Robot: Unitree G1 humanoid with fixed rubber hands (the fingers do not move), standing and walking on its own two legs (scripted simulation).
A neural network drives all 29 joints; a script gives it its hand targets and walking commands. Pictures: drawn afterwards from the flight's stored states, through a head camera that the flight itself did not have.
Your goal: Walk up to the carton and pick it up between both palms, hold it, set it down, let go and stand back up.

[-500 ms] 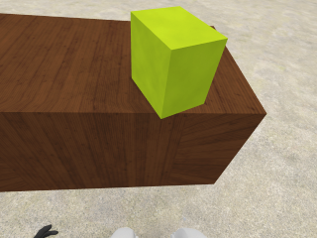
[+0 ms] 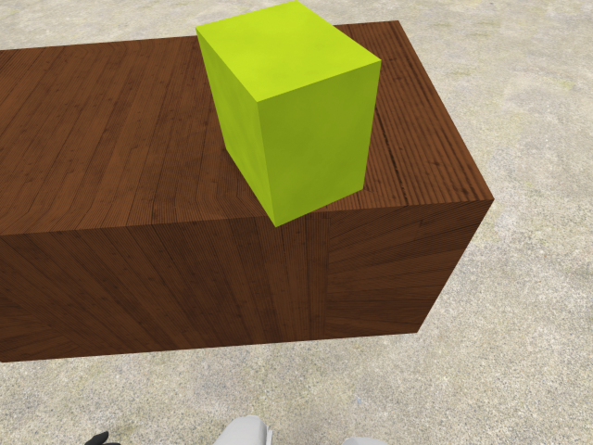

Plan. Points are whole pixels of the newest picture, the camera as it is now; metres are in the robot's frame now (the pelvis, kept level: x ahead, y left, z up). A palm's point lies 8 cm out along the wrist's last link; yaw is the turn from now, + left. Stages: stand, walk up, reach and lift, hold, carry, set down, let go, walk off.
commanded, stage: walk up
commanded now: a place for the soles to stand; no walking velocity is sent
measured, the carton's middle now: (286, 114) +0.65 +0.03 +0.07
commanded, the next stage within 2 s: none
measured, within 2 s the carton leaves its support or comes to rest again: neither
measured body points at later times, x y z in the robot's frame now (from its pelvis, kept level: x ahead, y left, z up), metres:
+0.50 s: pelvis +0.01 +0.07 -0.01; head +0.03 +0.10 +0.44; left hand +0.11 +0.37 -0.14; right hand +0.08 -0.25 -0.09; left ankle +0.06 +0.16 -0.71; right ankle -0.01 -0.04 -0.68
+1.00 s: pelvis +0.00 +0.00 -0.01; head +0.02 -0.02 +0.44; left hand +0.10 +0.31 -0.11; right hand +0.09 -0.30 -0.13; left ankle +0.05 +0.15 -0.69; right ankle +0.03 -0.05 -0.71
